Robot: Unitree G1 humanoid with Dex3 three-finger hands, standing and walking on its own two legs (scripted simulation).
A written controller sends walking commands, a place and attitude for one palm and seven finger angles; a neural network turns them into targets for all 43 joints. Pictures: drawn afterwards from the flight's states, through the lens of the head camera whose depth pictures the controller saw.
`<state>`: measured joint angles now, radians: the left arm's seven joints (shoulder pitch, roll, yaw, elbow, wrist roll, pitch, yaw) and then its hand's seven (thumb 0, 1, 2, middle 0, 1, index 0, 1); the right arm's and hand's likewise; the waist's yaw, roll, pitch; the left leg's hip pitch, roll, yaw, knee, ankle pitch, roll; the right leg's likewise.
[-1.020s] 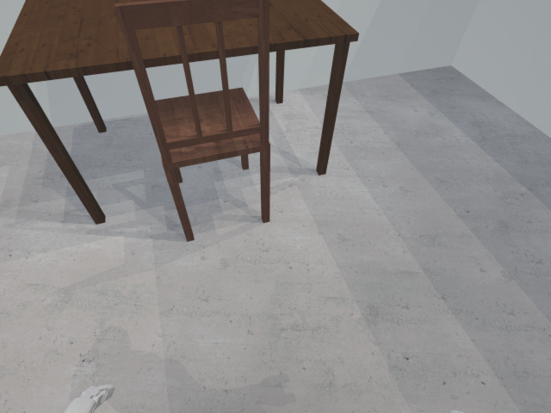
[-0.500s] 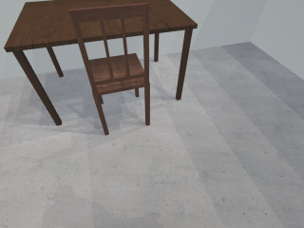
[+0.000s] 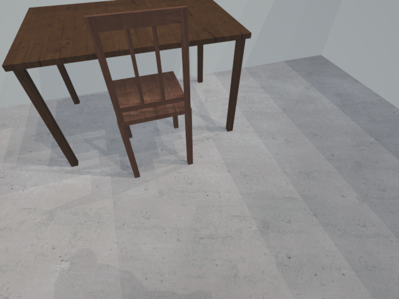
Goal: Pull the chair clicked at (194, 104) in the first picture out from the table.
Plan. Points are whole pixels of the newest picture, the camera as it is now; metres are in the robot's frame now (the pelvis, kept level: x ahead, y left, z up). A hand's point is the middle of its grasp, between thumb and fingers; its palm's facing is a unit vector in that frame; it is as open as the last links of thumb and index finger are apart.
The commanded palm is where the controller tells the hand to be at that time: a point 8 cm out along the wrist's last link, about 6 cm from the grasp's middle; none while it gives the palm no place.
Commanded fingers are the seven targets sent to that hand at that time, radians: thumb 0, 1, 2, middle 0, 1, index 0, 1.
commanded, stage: look at it before walking up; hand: left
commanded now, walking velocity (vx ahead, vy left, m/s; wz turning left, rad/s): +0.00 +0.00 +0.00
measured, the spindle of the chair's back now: (135, 70) +0.99 +0.33 -0.06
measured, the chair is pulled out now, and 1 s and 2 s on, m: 0.00 0.00 0.00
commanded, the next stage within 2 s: walk to a spot facing it in 0.52 s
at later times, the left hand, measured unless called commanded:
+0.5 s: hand out of the picture +0.07 +0.24 -0.15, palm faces -0.03 -0.94 -0.33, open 7.3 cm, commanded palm none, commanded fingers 0.00 0.90 0.90 -0.20 -0.30 -0.20 -0.30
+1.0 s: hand out of the picture +0.10 +0.17 -0.18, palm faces -0.14 -0.97 -0.21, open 7.3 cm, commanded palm none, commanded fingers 0.00 0.90 0.90 -0.20 -0.30 -0.20 -0.30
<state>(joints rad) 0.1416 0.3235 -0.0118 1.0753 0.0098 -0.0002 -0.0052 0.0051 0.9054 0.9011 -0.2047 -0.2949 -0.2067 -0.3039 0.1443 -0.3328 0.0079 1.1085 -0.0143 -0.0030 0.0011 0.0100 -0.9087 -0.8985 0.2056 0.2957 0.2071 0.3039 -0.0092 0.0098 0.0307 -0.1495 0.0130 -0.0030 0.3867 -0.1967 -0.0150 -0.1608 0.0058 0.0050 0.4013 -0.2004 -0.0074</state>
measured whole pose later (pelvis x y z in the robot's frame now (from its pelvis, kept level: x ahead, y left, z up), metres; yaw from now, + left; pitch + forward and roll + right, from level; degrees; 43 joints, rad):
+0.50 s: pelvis +0.00 +0.00 +0.00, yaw +0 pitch -2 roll +0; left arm 0.15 0.33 -0.01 1.09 0.01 0.00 0.00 0.01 0.91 0.90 -0.20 -0.29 -0.21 -0.30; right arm 0.13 -0.33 0.01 1.11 -0.01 -0.01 0.00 0.01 -0.91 -0.90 0.21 0.30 0.21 0.30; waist 0.00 0.01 0.04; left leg -0.14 0.01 0.00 0.37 -0.19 -0.02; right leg -0.15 0.01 0.00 0.38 -0.20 -0.01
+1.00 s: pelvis +0.07 -0.02 -0.01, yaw -9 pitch -1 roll +1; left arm 0.31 0.20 0.04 1.05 0.02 0.03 -0.05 0.01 0.91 0.90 -0.20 -0.29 -0.20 -0.30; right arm 0.33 -0.22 -0.03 1.08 -0.03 -0.04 -0.01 0.01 -0.91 -0.90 0.21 0.30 0.21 0.30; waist -0.01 0.01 0.04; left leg -0.07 0.07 0.14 0.48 -0.38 -0.04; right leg -0.37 -0.02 -0.05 0.80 -0.45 -0.02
